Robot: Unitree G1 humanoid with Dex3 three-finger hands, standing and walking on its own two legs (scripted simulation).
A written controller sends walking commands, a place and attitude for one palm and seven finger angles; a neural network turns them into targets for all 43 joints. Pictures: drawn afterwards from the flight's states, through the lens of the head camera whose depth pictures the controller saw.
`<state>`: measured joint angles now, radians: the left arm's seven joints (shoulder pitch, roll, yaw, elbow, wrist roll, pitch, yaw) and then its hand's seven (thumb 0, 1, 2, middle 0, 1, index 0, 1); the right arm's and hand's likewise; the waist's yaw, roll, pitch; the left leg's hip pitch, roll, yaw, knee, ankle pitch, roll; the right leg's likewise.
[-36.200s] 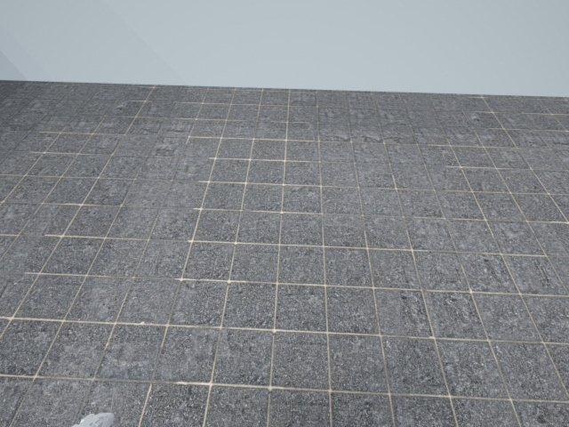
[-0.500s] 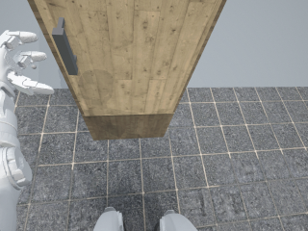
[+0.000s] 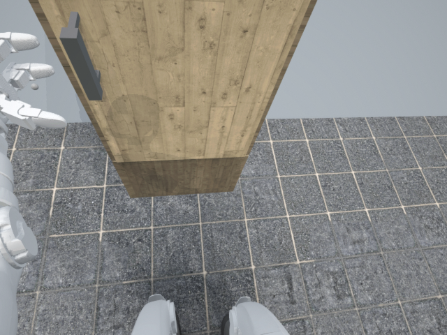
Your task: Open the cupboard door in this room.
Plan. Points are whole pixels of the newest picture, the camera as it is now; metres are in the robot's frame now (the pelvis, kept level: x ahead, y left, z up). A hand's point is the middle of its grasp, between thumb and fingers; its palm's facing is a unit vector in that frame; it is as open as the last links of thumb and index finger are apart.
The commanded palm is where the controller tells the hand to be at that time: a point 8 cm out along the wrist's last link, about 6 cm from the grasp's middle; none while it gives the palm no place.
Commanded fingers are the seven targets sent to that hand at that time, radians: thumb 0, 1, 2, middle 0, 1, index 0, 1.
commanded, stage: slide the fingers in behind the handle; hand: left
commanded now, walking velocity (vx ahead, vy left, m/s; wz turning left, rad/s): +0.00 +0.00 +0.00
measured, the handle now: (85, 59) +0.57 +0.19 +0.09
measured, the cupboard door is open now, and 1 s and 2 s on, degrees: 0 0 1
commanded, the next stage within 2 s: close the thumb around the handle in 1.54 s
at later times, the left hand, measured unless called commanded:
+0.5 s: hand (60, 88) +0.50 +0.22 +0.09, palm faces +0.03 -1.00 +0.02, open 14.0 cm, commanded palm +0.48 +0.27 +0.09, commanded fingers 0.00 -0.50 0.30 -0.30 -1.20 -0.30 -1.20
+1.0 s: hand (73, 91) +0.49 +0.20 +0.09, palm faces +0.07 -1.00 +0.00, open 14.1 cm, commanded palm +0.48 +0.22 +0.09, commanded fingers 0.00 -0.50 0.30 -0.30 -1.20 -0.30 -1.20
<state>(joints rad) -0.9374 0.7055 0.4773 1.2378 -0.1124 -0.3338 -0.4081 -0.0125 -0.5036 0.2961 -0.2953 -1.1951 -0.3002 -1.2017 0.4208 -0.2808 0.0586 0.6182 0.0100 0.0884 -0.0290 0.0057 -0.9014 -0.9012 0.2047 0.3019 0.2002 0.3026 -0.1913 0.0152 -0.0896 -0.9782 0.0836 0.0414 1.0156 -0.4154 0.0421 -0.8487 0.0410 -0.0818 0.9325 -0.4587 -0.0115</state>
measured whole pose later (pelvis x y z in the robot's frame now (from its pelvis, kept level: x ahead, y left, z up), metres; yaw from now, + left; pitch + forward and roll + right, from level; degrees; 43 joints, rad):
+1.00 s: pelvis -0.01 -0.01 +0.00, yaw +2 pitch +19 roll -4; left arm -0.92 0.51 0.34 1.20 -0.12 -0.38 -0.22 -0.01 -0.50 0.30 -0.28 -1.21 -0.28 -1.21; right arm 0.41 -0.27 0.03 0.65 0.00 0.06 0.00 0.01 -0.90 -0.90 0.20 0.30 0.20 0.30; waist -0.16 0.02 -0.10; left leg -0.94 0.07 0.03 1.00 -0.40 0.03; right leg -0.81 0.03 -0.09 0.94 -0.46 -0.02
